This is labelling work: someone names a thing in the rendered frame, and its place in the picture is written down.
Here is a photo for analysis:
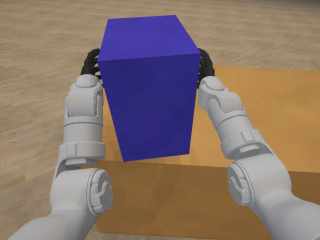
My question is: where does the robot left forearm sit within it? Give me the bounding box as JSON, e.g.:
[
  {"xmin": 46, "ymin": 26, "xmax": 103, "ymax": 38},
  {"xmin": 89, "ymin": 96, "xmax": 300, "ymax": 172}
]
[{"xmin": 49, "ymin": 74, "xmax": 105, "ymax": 209}]

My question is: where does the left robot upper arm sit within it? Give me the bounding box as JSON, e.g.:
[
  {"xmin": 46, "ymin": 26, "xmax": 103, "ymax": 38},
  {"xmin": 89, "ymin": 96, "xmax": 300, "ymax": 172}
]
[{"xmin": 7, "ymin": 167, "xmax": 114, "ymax": 240}]

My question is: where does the right robot upper arm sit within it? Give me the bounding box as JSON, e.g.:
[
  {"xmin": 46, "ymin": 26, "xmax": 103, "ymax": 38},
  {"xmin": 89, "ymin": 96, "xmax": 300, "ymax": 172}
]
[{"xmin": 227, "ymin": 153, "xmax": 320, "ymax": 240}]

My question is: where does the robot right forearm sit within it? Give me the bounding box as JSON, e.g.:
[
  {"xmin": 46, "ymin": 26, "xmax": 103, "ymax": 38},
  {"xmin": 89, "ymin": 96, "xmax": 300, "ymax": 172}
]
[{"xmin": 197, "ymin": 76, "xmax": 292, "ymax": 189}]

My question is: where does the left robot hand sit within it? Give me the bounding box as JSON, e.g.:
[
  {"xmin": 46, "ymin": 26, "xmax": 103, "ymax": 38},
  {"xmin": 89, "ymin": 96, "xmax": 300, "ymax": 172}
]
[{"xmin": 80, "ymin": 48, "xmax": 104, "ymax": 88}]

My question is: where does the pedestal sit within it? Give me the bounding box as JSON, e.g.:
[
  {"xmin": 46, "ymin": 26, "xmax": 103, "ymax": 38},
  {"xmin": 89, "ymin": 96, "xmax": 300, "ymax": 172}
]
[{"xmin": 80, "ymin": 65, "xmax": 320, "ymax": 240}]

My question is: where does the carton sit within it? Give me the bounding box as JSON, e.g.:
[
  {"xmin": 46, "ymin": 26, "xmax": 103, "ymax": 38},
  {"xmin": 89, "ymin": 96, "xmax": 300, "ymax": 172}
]
[{"xmin": 97, "ymin": 15, "xmax": 201, "ymax": 162}]

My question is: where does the right robot hand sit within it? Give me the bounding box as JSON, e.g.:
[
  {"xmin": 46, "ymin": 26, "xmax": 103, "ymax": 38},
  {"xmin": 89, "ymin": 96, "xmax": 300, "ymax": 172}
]
[{"xmin": 197, "ymin": 48, "xmax": 215, "ymax": 89}]

